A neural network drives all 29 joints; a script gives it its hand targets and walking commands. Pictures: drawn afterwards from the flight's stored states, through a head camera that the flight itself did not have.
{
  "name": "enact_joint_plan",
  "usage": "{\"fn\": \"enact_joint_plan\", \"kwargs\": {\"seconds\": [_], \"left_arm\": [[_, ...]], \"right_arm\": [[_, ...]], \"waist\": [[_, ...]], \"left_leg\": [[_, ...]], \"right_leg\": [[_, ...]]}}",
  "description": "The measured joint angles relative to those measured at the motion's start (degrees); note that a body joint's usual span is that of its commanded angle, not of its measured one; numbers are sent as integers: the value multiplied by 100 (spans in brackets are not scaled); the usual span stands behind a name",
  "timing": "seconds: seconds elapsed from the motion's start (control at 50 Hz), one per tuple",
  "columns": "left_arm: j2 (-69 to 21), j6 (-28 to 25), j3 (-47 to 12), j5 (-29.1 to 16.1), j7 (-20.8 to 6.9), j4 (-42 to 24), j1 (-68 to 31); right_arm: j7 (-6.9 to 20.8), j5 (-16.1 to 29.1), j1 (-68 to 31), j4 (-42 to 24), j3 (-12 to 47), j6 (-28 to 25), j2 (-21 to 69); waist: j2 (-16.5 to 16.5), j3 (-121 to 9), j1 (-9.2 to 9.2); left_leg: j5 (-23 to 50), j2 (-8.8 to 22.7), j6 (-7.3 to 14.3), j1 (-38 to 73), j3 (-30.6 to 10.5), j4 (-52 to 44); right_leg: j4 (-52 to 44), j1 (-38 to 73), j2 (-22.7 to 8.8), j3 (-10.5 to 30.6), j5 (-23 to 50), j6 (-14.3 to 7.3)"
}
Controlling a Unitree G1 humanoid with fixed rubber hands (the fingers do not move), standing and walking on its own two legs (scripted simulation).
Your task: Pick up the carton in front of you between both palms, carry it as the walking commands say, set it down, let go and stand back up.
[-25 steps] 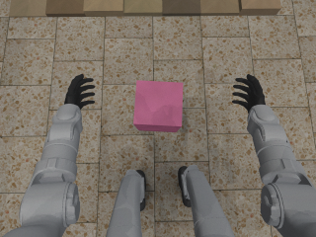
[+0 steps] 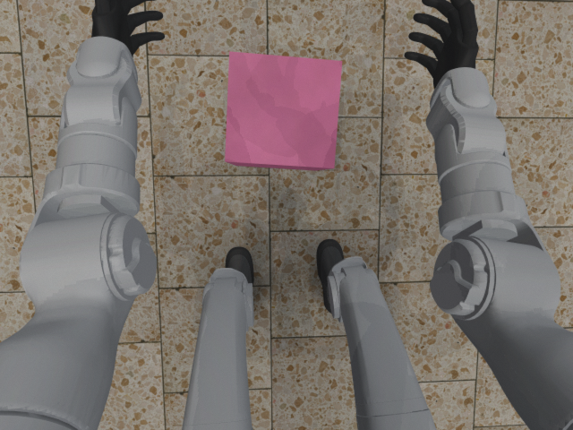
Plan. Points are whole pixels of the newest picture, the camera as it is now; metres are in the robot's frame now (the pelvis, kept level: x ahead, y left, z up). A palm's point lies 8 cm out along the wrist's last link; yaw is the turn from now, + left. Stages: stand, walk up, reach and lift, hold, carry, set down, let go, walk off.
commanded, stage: reach and lift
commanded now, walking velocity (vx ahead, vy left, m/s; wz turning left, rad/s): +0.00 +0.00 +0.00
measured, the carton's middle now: (280, 122) +0.50 -0.02 -0.51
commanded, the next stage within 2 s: none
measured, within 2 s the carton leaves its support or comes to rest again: leaves its support in 1.62 s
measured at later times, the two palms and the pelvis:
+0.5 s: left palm (182, 107) +0.52 +0.17 -0.37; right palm (390, 121) +0.47 -0.22 -0.37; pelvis -0.04 +0.00 -0.21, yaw -3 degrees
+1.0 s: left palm (196, 107) +0.53 +0.15 -0.44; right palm (366, 117) +0.49 -0.19 -0.44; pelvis -0.04 +0.00 -0.26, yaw -3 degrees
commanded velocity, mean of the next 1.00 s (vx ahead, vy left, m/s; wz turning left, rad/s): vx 0.00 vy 0.00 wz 0.00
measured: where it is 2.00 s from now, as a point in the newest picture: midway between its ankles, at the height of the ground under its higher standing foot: (286, 294)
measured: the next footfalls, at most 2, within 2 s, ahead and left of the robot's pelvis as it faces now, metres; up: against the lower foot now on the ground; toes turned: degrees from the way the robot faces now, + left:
none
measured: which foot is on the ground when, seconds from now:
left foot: down 0.00-1.00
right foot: down 0.00-1.00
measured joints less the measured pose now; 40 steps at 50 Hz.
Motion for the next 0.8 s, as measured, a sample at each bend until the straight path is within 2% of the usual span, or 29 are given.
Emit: {"fn": "enact_joint_plan", "kwargs": {"seconds": [0.12, 0.2, 0.3, 0.32, 0.4, 0.44, 0.46, 0.54, 0.66, 0.8], "left_arm": [[-229, -386, -13, -101, 163, 76, 499], [-197, -520, -294, -353, 315, -13, 558], [114, -514, -835, -846, 501, -232, 351], [189, -495, -926, -949, 526, -236, 290], [452, -385, -1243, -1366, 579, -188, 32], [561, -331, -1369, -1514, 577, -93, -171], [597, -300, -1410, -1568, 574, -50, -281], [726, -208, -1559, -1756, 570, 238, -777], [902, -236, -1616, -1775, 517, 917, -1598], [899, -418, -1689, -1884, 510, 1327, -1875]], "right_arm": [[63, 121, 299, 402, 61, -468, -21], [-28, 429, 269, 436, 286, -586, -99], [-199, 1010, 105, 228, 843, -554, -389], [-225, 1114, 53, 217, 946, -528, -457], [-323, 1458, -216, 256, 1244, -385, -662], [-361, 1563, -421, 330, 1316, -321, -730], [-376, 1595, -523, 359, 1346, -289, -758], [-413, 1650, -1026, 674, 1412, -191, -840], [-384, 1640, -1935, 1377, 1481, -203, -970], [-389, 1740, -2251, 1806, 1710, -343, -1064]], "waist": [[71, -523, 45], [78, -514, 48], [-5, -162, 44], [-20, -62, 33], [-70, 337, 77], [-87, 573, 76], [-98, 703, 68], [-139, 1214, 91], [-153, 2129, 88], [-161, 2553, 131]], "left_leg": [[-343, -75, -82, -1026, -142, 967], [-658, -89, -116, -1756, -180, 1812], [-1087, -99, -57, -2484, -126, 2940], [-1139, -114, -89, -2601, -109, 3160], [-1233, -123, -152, -3018, -83, 3931], [-1196, -143, -175, -3182, -68, 4218], [-1169, -160, -182, -3245, -51, 4346], [-1056, -165, -205, -3434, -45, 4781], [-949, -94, -168, -3436, -4, 5209], [-1195, -17, -115, -3315, 30, 5613]], "right_leg": [[1006, -1083, 87, 6, -160, 57], [1802, -1819, 159, 4, -427, 82], [2850, -2524, 237, 54, -1007, 80], [3057, -2651, 241, 72, -701, 105], [3889, -3077, 279, 88, -1100, 134], [4169, -3239, 273, 89, -1019, 143], [4296, -3301, 262, 96, -854, 153], [4774, -3495, 269, 81, -993, 149], [5184, -3502, 261, 69, -864, 162], [5579, -3378, 184, 28, -1103, 131]]}}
